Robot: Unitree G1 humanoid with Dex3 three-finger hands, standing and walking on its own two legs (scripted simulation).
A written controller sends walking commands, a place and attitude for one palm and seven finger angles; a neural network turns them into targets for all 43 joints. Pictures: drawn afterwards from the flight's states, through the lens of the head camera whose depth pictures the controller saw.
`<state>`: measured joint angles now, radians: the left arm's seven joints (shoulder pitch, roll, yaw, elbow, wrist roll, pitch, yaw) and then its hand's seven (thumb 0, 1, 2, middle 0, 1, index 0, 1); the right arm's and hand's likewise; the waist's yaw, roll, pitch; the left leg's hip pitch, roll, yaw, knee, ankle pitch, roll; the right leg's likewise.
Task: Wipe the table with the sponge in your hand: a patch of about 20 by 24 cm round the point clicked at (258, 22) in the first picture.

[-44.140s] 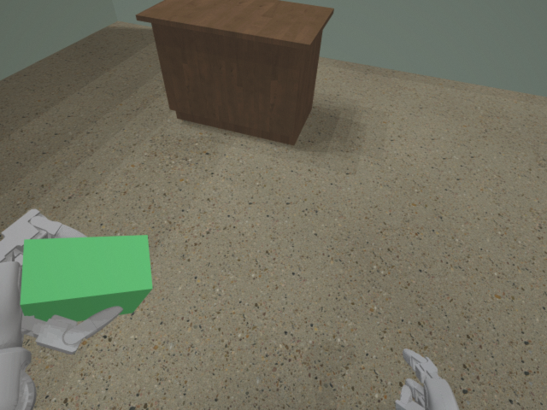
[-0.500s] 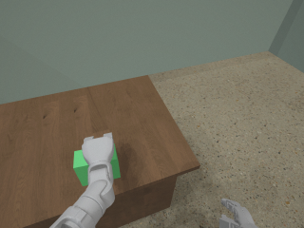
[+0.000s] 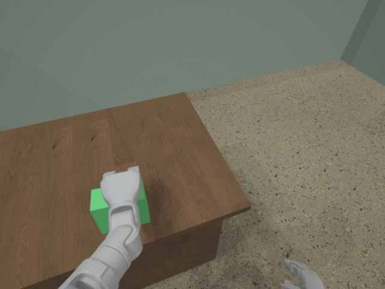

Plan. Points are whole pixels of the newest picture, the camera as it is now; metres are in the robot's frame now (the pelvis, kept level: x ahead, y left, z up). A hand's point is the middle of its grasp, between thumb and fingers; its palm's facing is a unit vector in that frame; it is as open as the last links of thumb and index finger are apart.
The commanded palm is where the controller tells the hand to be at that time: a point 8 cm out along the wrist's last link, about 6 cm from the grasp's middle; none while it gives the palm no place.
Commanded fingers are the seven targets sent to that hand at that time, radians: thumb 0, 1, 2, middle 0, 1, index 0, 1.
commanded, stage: wipe back along the middle lane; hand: left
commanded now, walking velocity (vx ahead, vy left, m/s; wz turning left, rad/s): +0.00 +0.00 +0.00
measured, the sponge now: (123, 210) +0.31 +0.21 -0.07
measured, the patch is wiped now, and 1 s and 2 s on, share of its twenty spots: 0.80 0.80 0.80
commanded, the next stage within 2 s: slide across to the third lane in 0.22 s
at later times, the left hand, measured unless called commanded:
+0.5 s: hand (127, 199) +0.32 +0.20 -0.02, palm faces -0.07 -0.02 -1.00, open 10.3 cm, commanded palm +0.28 +0.16 +0.01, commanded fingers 0.00 0.10 1.30 -1.20 -1.60 -1.20 -1.60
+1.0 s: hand (136, 197) +0.32 +0.18 -0.02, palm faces -0.07 +0.00 -1.00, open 10.2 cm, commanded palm +0.29 +0.12 +0.02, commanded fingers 0.00 0.10 1.30 -1.20 -1.60 -1.20 -1.60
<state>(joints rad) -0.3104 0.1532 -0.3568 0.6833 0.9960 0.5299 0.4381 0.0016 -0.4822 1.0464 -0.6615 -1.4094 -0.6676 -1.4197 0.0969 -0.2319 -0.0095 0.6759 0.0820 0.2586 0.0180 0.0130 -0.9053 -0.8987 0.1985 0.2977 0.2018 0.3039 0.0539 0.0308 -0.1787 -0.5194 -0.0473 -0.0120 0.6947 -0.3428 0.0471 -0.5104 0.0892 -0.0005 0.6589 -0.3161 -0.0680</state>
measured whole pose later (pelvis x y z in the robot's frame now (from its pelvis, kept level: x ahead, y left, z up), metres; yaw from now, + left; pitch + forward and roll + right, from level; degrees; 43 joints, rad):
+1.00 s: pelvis -0.01 +0.01 -0.01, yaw +3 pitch +9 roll -1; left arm -0.48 0.06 -0.52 0.85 0.93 0.52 0.46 -0.01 -0.50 1.05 -0.69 -1.39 -0.69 -1.39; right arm 0.06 -0.20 -0.03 0.73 0.08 0.24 0.08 0.01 -0.91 -0.90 0.20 0.30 0.20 0.30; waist 0.08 0.04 -0.17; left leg -0.55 -0.08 -0.06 0.75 -0.35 0.06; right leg -0.52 0.06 -0.05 0.70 -0.34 -0.06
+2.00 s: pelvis -0.02 -0.01 +0.00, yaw +2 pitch +11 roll -1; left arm -0.65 0.01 -0.44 1.14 0.89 0.50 0.55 0.00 -0.52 1.05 -0.72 -1.35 -0.73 -1.36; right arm 0.09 -0.20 -0.04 0.78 0.06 0.20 0.05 0.01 -0.91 -0.90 0.20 0.30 0.20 0.30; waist 0.04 0.03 -0.18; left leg -0.59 -0.06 -0.05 0.72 -0.31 0.03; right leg -0.57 0.08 -0.04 0.68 -0.29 -0.08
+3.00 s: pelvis -0.05 +0.00 -0.03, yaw +0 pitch +18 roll -1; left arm -0.97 0.13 -0.21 1.36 0.91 0.51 0.55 0.01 -0.56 1.06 -0.76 -1.32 -0.77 -1.33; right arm 0.19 -0.23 -0.01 0.82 0.05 0.08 0.00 0.01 -0.91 -0.90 0.20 0.30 0.20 0.30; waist -0.12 0.03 -0.19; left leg -0.86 -0.04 -0.02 0.85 -0.31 0.04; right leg -0.84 0.09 -0.03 0.80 -0.28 -0.06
